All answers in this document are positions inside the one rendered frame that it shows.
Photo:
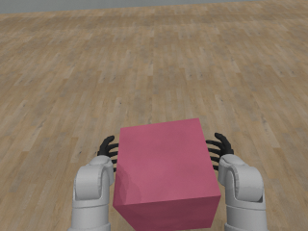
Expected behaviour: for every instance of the left robot forearm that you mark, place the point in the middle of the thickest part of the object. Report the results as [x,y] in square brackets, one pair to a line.
[91,195]

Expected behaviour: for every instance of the robot right hand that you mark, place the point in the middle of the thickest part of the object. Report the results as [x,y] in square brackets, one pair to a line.
[224,145]

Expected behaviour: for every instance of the carton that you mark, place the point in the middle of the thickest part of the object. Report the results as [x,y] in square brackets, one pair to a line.
[164,177]

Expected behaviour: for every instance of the right robot forearm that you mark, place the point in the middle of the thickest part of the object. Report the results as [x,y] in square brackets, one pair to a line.
[244,195]

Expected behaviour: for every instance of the robot left hand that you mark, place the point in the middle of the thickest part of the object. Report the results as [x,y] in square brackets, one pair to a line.
[105,147]

